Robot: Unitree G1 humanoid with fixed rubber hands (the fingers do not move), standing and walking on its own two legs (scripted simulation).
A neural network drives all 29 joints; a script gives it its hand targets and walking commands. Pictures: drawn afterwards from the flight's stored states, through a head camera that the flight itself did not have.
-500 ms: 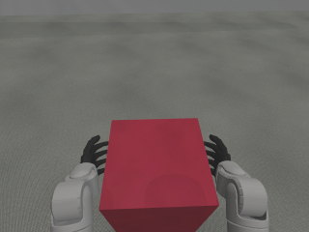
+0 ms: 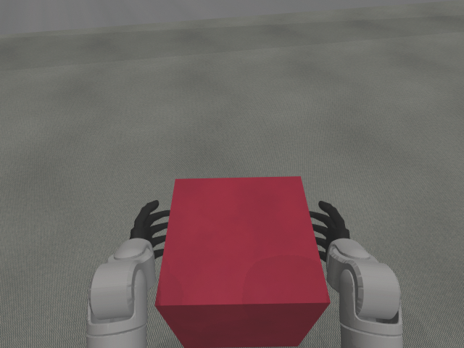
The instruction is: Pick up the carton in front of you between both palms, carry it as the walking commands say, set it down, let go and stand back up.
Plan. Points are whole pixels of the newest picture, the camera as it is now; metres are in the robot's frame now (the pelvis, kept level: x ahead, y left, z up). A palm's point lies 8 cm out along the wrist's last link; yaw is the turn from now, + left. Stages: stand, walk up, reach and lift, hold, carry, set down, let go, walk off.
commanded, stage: carry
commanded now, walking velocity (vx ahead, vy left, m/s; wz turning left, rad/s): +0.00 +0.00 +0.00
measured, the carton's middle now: (239, 266) +0.26 +0.00 +0.01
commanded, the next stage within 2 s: none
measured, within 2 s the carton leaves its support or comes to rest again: neither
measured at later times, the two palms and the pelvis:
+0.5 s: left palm (138, 261) +0.27 +0.17 +0.03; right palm (311, 254) +0.27 -0.13 +0.03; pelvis -0.02 +0.02 -0.01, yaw +1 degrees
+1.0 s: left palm (125, 271) +0.24 +0.18 +0.04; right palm (306, 264) +0.25 -0.11 +0.04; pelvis -0.04 +0.03 +0.00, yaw +1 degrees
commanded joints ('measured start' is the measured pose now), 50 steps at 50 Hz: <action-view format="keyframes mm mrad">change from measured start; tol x2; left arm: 1 -345 -854 -653 -6 -293 -43 -190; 8 -395 -849 -652 57 -253 -166 -219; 13 -388 -790 -584 139 -188 -248 -221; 18 -423 -751 -491 269 -125 -349 -224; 24 -515 -776 -395 456 -63 -487 -247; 28 -581 -847 -393 527 -57 -555 -272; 31 -596 -896 -418 530 -68 -564 -286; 34 -582 -926 -461 490 -93 -537 -290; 40 -535 -903 -448 476 -86 -483 -288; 50 -571 -916 -458 465 -100 -485 -292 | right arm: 1 -418 834 700 -15 322 -64 206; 7 -421 837 661 70 275 -175 233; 15 -423 752 534 213 172 -316 237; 23 -534 753 406 447 88 -494 263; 28 -621 833 399 550 78 -587 295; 31 -637 881 426 552 89 -597 310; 34 -623 912 470 509 116 -571 314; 39 -579 891 460 490 113 -519 310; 50 -606 903 465 479 120 -517 311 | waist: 1 3 -100 -314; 11 2 -20 -278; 24 2 -35 -192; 36 3 -40 -223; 50 3 -44 -198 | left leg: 1 -54 44 -22 18 410 0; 10 -15 72 -34 43 569 13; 12 -20 80 -37 42 577 19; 28 -110 70 -60 -22 271 56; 38 -111 68 -64 -11 282 66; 46 -136 67 -72 -27 237 72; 50 -133 65 -73 -23 248 74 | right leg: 1 371 -163 161 51 745 -13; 5 334 -156 146 76 731 -16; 13 231 -132 113 81 479 10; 19 217 -136 116 58 399 18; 26 212 -138 127 16 261 24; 50 209 -144 124 -6 217 36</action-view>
